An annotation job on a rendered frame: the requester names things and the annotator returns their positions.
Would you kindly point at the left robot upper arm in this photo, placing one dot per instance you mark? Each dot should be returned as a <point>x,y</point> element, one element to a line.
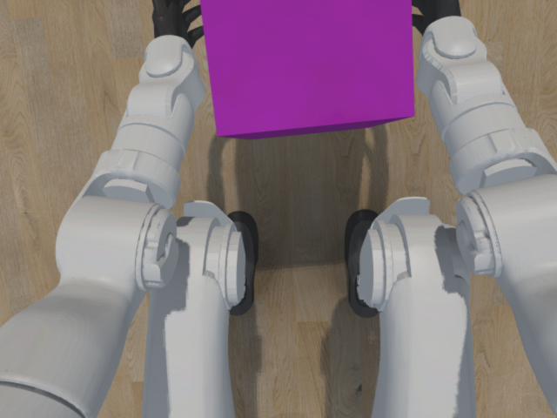
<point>59,356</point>

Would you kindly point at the left robot forearm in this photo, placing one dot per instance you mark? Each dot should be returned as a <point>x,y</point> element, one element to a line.
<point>145,158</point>

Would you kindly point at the right robot thigh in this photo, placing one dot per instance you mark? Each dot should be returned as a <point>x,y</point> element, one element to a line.
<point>426,367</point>

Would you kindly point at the right robot hand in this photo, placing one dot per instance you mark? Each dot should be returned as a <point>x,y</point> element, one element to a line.
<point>433,10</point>

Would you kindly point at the right robot upper arm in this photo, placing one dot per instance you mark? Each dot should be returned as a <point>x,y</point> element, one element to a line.
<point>509,232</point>

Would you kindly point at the carton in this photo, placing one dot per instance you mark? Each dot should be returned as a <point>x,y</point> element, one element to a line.
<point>290,67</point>

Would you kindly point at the right robot forearm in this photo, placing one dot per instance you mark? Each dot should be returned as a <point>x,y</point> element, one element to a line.
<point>477,120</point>

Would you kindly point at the right robot shin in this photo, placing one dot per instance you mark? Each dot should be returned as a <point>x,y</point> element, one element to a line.
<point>418,205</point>

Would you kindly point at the left robot hand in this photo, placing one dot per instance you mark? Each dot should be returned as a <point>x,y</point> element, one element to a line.
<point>168,19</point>

